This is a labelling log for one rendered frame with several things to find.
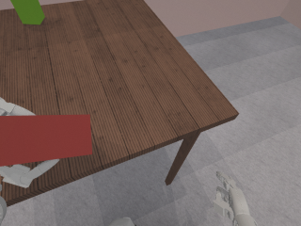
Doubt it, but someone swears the table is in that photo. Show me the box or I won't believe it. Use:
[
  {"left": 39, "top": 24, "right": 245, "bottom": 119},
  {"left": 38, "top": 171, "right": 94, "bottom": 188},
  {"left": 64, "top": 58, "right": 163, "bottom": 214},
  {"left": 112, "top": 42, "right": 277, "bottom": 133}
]
[{"left": 0, "top": 0, "right": 239, "bottom": 207}]

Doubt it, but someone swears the right robot forearm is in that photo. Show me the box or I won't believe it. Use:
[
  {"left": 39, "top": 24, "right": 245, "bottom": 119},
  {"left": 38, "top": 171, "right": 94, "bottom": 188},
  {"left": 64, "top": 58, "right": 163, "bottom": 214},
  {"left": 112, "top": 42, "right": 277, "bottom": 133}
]
[{"left": 232, "top": 214, "right": 258, "bottom": 226}]

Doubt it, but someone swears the robot left hand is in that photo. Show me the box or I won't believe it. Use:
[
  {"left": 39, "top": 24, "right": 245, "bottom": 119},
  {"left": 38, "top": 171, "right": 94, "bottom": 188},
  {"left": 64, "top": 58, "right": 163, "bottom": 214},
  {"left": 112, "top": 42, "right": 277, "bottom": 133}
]
[{"left": 0, "top": 97, "right": 59, "bottom": 188}]

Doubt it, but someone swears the sponge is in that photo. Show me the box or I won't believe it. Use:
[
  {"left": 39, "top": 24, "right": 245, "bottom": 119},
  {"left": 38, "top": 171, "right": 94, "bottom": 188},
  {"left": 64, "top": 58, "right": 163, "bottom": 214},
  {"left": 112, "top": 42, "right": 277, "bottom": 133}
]
[{"left": 0, "top": 114, "right": 92, "bottom": 167}]

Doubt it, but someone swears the robot right hand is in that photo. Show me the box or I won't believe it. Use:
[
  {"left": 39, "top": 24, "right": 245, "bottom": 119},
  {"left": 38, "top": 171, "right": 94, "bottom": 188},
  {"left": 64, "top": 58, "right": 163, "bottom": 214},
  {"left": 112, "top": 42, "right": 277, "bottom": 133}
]
[{"left": 213, "top": 171, "right": 251, "bottom": 221}]

